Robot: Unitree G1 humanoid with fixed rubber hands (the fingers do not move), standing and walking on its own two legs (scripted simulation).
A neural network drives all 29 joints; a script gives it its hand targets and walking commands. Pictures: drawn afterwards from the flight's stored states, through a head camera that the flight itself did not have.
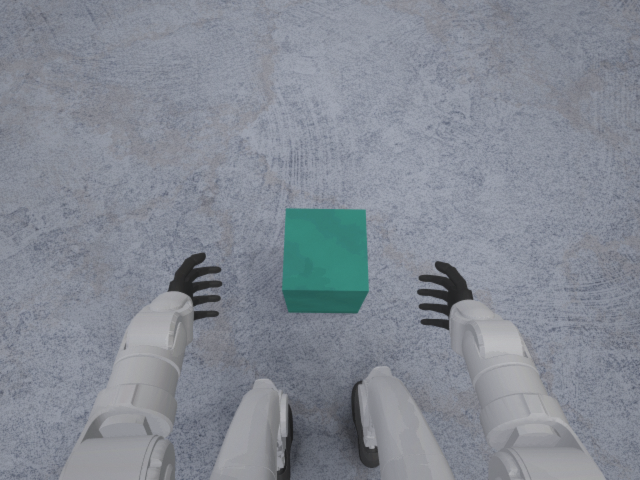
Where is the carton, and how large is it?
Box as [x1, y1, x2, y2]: [282, 208, 368, 312]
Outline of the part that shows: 286,208 282,291 288,311 357,312 368,291 365,209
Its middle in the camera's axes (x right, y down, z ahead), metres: +0.01 +0.06 +1.04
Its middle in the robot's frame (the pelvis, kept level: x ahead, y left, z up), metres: +0.55 -0.03 -0.56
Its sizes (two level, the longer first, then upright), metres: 0.210 0.200 0.250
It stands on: the floor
